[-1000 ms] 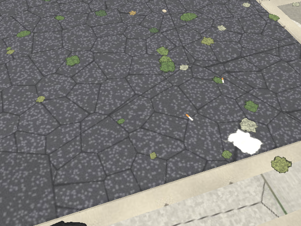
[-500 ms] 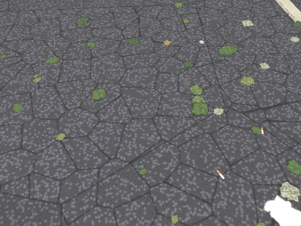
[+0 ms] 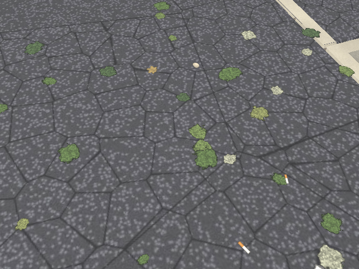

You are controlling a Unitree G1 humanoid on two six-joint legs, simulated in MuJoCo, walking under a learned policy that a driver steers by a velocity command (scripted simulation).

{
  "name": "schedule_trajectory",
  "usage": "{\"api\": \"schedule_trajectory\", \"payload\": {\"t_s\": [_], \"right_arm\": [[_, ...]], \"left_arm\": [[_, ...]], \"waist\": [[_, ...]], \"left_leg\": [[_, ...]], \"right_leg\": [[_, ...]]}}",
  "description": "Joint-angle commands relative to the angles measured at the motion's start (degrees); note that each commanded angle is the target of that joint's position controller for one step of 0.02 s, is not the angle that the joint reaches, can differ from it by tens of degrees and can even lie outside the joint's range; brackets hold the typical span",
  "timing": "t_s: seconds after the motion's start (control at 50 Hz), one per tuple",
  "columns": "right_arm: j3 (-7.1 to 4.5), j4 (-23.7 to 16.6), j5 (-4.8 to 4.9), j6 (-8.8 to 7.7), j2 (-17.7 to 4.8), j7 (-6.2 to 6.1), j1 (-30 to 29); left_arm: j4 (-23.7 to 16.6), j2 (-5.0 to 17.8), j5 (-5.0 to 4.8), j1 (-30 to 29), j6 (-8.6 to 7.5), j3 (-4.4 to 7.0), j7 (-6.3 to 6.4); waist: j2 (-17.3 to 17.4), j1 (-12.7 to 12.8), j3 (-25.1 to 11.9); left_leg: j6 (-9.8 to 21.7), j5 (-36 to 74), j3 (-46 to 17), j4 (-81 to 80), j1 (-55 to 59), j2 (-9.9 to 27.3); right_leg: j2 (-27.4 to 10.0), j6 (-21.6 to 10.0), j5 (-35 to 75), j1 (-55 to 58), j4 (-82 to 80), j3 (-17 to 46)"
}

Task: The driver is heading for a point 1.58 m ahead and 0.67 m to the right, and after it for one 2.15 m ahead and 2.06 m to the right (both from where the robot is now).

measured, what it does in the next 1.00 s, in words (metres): steps on the spot, turning right: right foot, then left foot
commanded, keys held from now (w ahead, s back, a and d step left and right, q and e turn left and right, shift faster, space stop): e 0.98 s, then no key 0.02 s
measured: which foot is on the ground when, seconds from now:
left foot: down 0.00-0.12, up 0.14-0.60, down 0.62-1.00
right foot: up 0.00-0.10, down 0.12-0.62, up 0.64-1.00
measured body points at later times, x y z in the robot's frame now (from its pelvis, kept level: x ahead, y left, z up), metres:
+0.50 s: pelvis +0.04 -0.01 -0.01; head +0.07 -0.02 +0.44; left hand +0.19 +0.24 -0.13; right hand +0.10 -0.29 -0.13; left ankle +0.08 +0.14 -0.71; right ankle +0.10 -0.09 -0.74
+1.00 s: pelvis +0.03 +0.02 +0.00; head +0.06 +0.01 +0.45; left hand +0.29 +0.18 -0.13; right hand -0.04 -0.27 -0.11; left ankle +0.07 +0.12 -0.74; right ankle -0.05 -0.06 -0.71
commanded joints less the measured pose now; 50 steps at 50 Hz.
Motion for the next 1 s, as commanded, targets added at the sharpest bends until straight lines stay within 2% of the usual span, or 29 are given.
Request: {"api": "schedule_trajectory", "payload": {"t_s": [0.02, 0.08, 0.1, 0.12, 0.14, 0.16, 0.18, 0.2, 0.22, 0.24, 0.26, 0.32, 0.4, 0.46, 0.52, 0.56, 0.58, 0.6, 0.62, 0.64, 0.66, 0.68, 0.7, 0.72, 0.74, 0.8, 0.84, 0.92, 1.0], "right_arm": [[-2.02, -1.84, -0.13, 0.63, -8.57, -0.87, 2.67], [-2.85, -2.21, -0.17, 1.82, -9.50, -1.27, 2.19], [-3.16, -2.44, -0.14, 2.19, -9.99, -1.27, 1.76], [-3.56, -3.21, -0.27, 2.34, -10.64, -1.10, 3.03], [-2.82, -6.51, 0.39, 2.59, -6.92, -0.60, 4.34], [-2.57, -7.35, -0.36, 3.73, -6.72, -0.60, 1.38], [-2.56, -7.82, -0.27, 4.28, -6.63, -0.51, -0.71], [-2.54, -8.29, -0.11, 4.19, -6.41, -0.44, -3.21], [-2.85, -8.69, -0.36, 4.08, -7.22, -0.56, -4.46], [-3.03, -8.85, -1.04, 4.39, -7.80, -0.51, -3.78], [-2.99, -8.45, -1.41, 4.90, -7.30, -0.40, -2.57], [-2.64, -9.34, -0.67, 5.86, -6.03, -0.34, -2.42], [-2.65, -11.67, -0.39, 6.41, -7.01, -0.58, -6.03], [-2.53, -12.88, -0.07, 6.05, -7.27, -0.65, -7.23], [-2.38, -13.38, 0.45, 5.36, -7.48, -0.86, -5.83], [-2.30, -13.03, 0.95, 4.86, -7.52, -1.06, -2.42], [-2.27, -12.41, 1.00, 4.58, -7.38, -1.25, 0.46], [-2.53, -11.91, 0.66, 4.22, -8.39, -1.67, 2.97], [-3.56, -12.69, -0.22, 4.02, -13.34, -2.24, 2.55], [-4.32, -15.61, -0.79, 4.12, -18.20, -2.15, -4.05], [-3.85, -15.78, -1.56, 4.19, -15.60, -1.76, -5.87], [-2.70, -16.56, -1.23, 3.93, -11.77, -1.58, -9.07], [-2.25, -17.13, -1.02, 3.80, -10.24, -1.32, -11.24], [-2.15, -17.82, -0.90, 3.74, -10.03, -1.27, -11.87], [-2.04, -18.27, -0.88, 3.73, -9.76, -1.22, -11.14], [-2.53, -16.88, -0.84, 3.74, -10.94, -0.98, -4.31], [-3.13, -15.86, -0.78, 3.71, -12.36, -0.94, -0.90], [-3.78, -15.86, -1.06, 3.84, -13.94, 0.01, -1.46], [-4.39, -15.46, -0.98, 4.11, -15.57, 1.05, -2.26]], "left_arm": [[-3.48, 2.90, 0.31, 0.97, -0.10, 0.45, 0.00], [-4.08, 3.90, 0.38, 2.64, -0.30, 1.11, 0.04], [-3.64, 4.10, 0.43, 5.50, -0.82, 1.43, 0.19], [-3.22, 7.61, 0.49, 9.53, -1.56, 2.53, 0.66], [-4.43, 15.24, 0.27, 10.43, -1.39, 4.64, 1.30], [-3.80, 14.65, -2.01, 13.16, -0.44, 4.88, 1.23], [-4.34, 13.33, -1.86, 10.59, 0.23, 4.76, 1.29], [-4.95, 10.71, -1.32, 6.66, 0.87, 4.06, 1.68], [-5.68, 8.99, -1.23, 3.84, 1.36, 3.53, 2.02], [-6.34, 7.80, -1.30, 1.90, 1.55, 3.21, 2.21], [-6.79, 7.80, -0.94, 1.39, 1.52, 3.18, 2.05], [-6.79, 10.35, -0.67, 2.96, 0.94, 3.94, 1.40], [-7.36, 11.83, -0.37, 3.84, 1.66, 4.53, 1.10], [-7.92, 12.40, -0.10, 3.53, 2.09, 4.89, 0.77], [-8.42, 12.57, 0.00, 2.51, 2.42, 5.12, 0.40], [-8.70, 12.45, -0.27, 1.21, 2.75, 5.20, 0.14], [-8.94, 12.30, -0.71, 0.01, 2.98, 5.22, 0.09], [-9.38, 11.47, -1.31, -0.76, 3.00, 5.00, 0.26], [-9.92, 8.20, -1.89, 1.37, 2.91, 4.26, 0.57], [-10.48, 7.82, -1.86, 1.38, 2.50, 4.45, 0.98], [-9.96, 12.17, 0.57, 0.00, 2.29, 5.31, 0.89], [-8.95, 12.16, 0.56, 1.98, 2.37, 5.66, 0.33], [-7.88, 11.43, 0.51, 4.47, 2.81, 5.55, -0.14], [-7.31, 11.30, 0.47, 5.97, 3.36, 5.51, -0.67], [-7.08, 11.23, 0.30, 6.48, 3.72, 5.36, -1.16], [-9.24, 10.24, -0.20, 1.54, 4.18, 4.47, -1.71], [-10.50, 9.59, -0.38, -0.73, 4.43, 3.92, -1.98], [-12.49, 8.66, -1.08, -2.58, 4.67, 2.94, -2.56], [-13.93, 8.90, -1.63, -2.27, 4.27, 2.57, -2.36]], "waist": [[7.77, -0.37, -5.62], [7.51, 0.04, -5.58], [5.35, 1.83, -6.97], [-1.15, 3.68, -10.50], [-13.50, 2.51, -14.45], [-8.95, 4.54, -19.19], [-3.61, 3.62, -14.10], [-0.75, 2.48, -8.41], [0.00, 1.16, -5.89], [-1.34, 0.03, -5.99], [-1.58, -0.28, -7.42], [-1.40, -0.11, -9.85], [-4.37, 1.57, -9.53], [-4.81, 2.09, -9.02], [-5.49, 1.78, -9.32], [-6.16, 0.39, -9.38], [-5.91, -1.28, -9.18], [-4.47, -2.59, -8.48], [5.44, -0.89, -8.33], [15.97, 0.04, -5.78], [9.49, 0.63, -3.53], [6.53, 3.15, -3.59], [6.56, 4.62, -3.73], [8.84, 4.84, -4.77], [9.90, 4.00, -5.06], [9.26, -0.08, -5.01], [10.05, -1.99, -5.74], [12.02, -2.54, -6.79], [13.79, -2.28, -7.69]], "left_leg": [[5.24, 44.77, -3.29, 2.00, 2.31, 16.81], [4.58, 44.28, -3.83, 10.21, 3.52, 18.33], [3.01, 42.53, -2.65, 16.94, 2.17, 17.50], [-0.47, 32.70, -0.56, 28.81, -3.01, 14.25], [-4.31, -10.23, 1.75, 47.25, -20.11, 3.21], [-5.11, -25.82, -9.36, 54.14, -23.42, 0.19], [-5.61, -22.68, -11.97, 56.32, -25.98, 2.43], [-5.83, -18.06, -12.65, 53.74, -27.68, 3.62], [-6.02, -14.32, -12.97, 49.76, -27.41, 4.56], [-6.27, -11.90, -13.04, 46.94, -25.77, 4.84], [-6.54, -10.75, -12.45, 46.16, -24.34, 3.86], [-7.37, -10.32, -12.66, 40.07, -23.19, 3.12], [-7.67, -9.97, -13.54, 33.48, -23.18, 2.55], [-7.14, -10.10, -13.92, 29.11, -21.12, 1.57], [-5.91, -10.98, -13.86, 23.34, -16.48, 0.01], [-4.37, -10.59, -13.53, 15.49, -10.53, -1.50], [-3.53, -7.44, -13.02, 8.35, -5.87, -2.07], [-2.71, -4.36, -14.03, -0.40, -0.35, -0.30], [-0.31, -11.85, -25.76, -8.20, 3.30, 11.57], [5.23, -13.24, -41.20, -12.61, -1.06, 24.96], [8.15, -5.35, -37.18, -10.62, -8.83, 25.36], [6.82, 1.71, -30.71, -8.29, -10.95, 20.80], [5.02, 6.74, -24.58, -6.66, -10.65, 17.12], [4.27, 9.92, -20.87, -5.44, -8.37, 15.08], [4.68, 14.95, -18.48, -4.19, -6.46, 14.41], [6.38, 23.96, -16.70, -1.58, 2.18, 15.77], [7.06, 28.89, -16.40, 0.00, 7.01, 17.39], [6.71, 30.97, -12.92, 1.97, 5.38, 18.57], [5.58, 31.99, -11.01, 5.14, 1.55, 19.28]], "right_leg": [[1.20, -1.06, -2.79, 5.71, -3.30, -2.43], [2.48, -3.42, -8.73, 8.34, -8.55, -2.87], [3.03, -4.52, -4.80, 12.85, -13.65, -2.43], [-1.05, -7.21, 13.89, 21.06, -18.05, 4.80], [-17.72, -17.38, 45.23, 32.55, -18.33, 26.03], [-21.11, -23.04, 43.78, 32.06, -20.98, 31.62], [-18.83, -22.48, 34.12, 28.10, -22.42, 27.71], [-15.46, -19.76, 24.73, 22.90, -24.64, 24.39], [-12.08, -16.62, 18.62, 19.90, -26.02, 21.76], [-9.41, -14.76, 16.18, 18.41, -26.44, 19.64], [-8.14, -14.09, 16.66, 18.26, -26.26, 18.64], [-6.77, -12.97, 14.12, 19.44, -26.27, 19.12], [-6.14, -11.99, -2.63, 19.13, -28.82, 23.79], [-5.85, -11.29, -7.89, 18.12, -29.54, 26.79], [-5.49, -10.21, -6.56, 17.18, -29.21, 29.37], [-4.55, -8.39, -5.69, 15.18, -28.97, 30.80], [-3.21, -6.57, -7.32, 13.08, -28.31, 30.64], [-0.46, -3.55, -12.30, 9.15, -26.67, 29.09], [5.03, 0.07, -20.80, 3.19, -16.33, 22.79], [14.54, 1.82, -23.85, -5.20, -1.09, 8.94], [8.72, 2.44, -22.32, -2.19, 9.40, 9.82], [8.73, 2.24, -18.85, 1.06, 15.03, 10.05], [8.66, 2.49, -16.07, 1.54, 19.66, 9.40], [8.42, 2.93, -14.63, 0.74, 23.54, 8.42], [8.06, 3.74, -14.73, -0.49, 25.58, 7.28], [6.12, 5.94, -15.45, -4.71, 21.17, 5.45], [5.19, 6.63, -16.87, -5.10, 16.41, 4.80], [3.58, 5.50, -19.22, 2.75, 5.89, 1.63], [4.34, 2.83, -19.06, 11.76, -4.43, -1.60]]}}
Keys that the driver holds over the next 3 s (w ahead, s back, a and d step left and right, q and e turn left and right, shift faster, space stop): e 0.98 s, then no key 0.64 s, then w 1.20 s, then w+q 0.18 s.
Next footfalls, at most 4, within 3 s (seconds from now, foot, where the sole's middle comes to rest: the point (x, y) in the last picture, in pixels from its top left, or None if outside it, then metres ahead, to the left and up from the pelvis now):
0.12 right None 0.14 -0.09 -0.78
0.62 left None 0.11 0.10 -0.78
1.06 right None -0.01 -0.08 -0.78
1.48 left None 0.10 0.08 -0.78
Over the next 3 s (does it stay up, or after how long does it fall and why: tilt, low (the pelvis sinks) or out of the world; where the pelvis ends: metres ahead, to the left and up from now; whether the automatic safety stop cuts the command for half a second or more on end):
stays up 0.46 -0.40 -0.02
